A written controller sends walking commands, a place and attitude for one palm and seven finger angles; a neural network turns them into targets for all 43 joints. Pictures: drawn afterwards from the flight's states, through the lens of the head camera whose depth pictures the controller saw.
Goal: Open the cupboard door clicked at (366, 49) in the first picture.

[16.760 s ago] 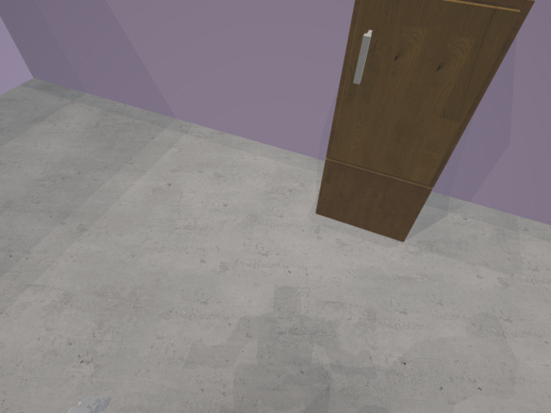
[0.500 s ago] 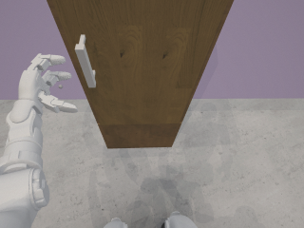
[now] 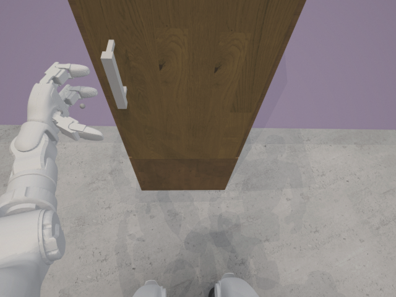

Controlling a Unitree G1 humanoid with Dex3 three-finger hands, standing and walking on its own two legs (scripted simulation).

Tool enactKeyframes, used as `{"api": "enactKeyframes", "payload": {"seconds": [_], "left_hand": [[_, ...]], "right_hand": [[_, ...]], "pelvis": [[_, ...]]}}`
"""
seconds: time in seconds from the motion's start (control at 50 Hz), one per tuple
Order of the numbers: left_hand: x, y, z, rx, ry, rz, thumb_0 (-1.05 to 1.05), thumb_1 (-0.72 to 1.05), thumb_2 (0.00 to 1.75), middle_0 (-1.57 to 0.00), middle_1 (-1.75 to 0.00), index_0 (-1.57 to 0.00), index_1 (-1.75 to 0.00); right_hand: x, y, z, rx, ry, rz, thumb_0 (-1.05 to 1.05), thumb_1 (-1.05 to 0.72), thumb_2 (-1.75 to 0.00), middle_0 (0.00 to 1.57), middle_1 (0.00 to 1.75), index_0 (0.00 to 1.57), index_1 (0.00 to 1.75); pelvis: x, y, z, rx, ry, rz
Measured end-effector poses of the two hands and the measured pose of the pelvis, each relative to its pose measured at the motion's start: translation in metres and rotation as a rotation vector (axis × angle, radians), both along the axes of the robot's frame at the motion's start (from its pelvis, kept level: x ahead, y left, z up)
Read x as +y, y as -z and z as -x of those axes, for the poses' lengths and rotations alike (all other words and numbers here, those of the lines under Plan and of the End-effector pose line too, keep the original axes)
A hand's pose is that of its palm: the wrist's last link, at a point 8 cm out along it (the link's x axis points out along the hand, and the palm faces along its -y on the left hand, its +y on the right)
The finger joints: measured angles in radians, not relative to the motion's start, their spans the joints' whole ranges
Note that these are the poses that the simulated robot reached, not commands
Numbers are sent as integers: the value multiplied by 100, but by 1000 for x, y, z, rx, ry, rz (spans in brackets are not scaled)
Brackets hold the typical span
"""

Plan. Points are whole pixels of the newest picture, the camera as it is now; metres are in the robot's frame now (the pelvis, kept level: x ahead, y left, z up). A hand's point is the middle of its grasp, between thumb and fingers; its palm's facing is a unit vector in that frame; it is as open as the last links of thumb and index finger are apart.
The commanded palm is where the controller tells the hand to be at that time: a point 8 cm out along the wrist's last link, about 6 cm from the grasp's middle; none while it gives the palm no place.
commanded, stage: slide the fingers in behind the handle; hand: left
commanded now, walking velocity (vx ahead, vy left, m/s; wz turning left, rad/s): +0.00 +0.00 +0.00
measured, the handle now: (117, 76) +0.55 +0.15 +0.09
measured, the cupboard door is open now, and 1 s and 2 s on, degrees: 1 1 1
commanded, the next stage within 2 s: move the hooked fingers beside the handle in 1.46 s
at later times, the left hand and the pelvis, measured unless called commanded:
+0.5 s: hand (104, 104) +0.48 +0.17 +0.08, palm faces -0.03 -1.00 -0.02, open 14.1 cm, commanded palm +0.45 +0.21 +0.09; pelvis +0.00 +0.00 +0.00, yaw -1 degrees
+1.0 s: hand (109, 108) +0.47 +0.16 +0.08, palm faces +0.02 -1.00 -0.02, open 14.6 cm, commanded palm +0.45 +0.17 +0.09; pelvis +0.01 +0.00 +0.00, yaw +2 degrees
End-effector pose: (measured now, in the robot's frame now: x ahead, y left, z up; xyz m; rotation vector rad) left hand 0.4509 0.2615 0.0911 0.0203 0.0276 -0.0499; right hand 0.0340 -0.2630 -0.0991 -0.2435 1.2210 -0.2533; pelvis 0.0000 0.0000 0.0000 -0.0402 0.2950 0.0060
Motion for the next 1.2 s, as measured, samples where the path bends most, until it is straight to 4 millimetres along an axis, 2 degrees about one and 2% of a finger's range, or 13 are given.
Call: {"api": "enactKeyframes", "payload": {"seconds": [0.26,0.42,0.86,1.2], "left_hand": [[-34,9,-8,-11,14,9,-1,-50,30,-30,-120,-30,-120],[-38,5,-10,-8,-9,-6,-1,-50,31,-30,-120,-30,-120],[-47,6,1,-22,-55,-5,-1,-50,30,-24,-119,-21,-118],[-53,5,8,-22,-78,-10,-1,-50,30,-16,-117,-14,-116]], "right_hand": [[5,3,20,32,29,-15,0,-91,-90,20,30,21,30],[8,5,20,26,42,-39,0,-91,-90,20,30,21,30],[3,8,-18,-11,-35,-50,0,-91,-90,20,30,21,30],[9,12,-30,-18,-73,-80,0,-91,-90,20,30,21,30]], "pelvis": [[2,1,2,9,9,-4],[1,0,-2,7,17,-8],[-2,-1,-7,-1,-15,-9],[-3,-2,-10,-6,-36,-7]]}}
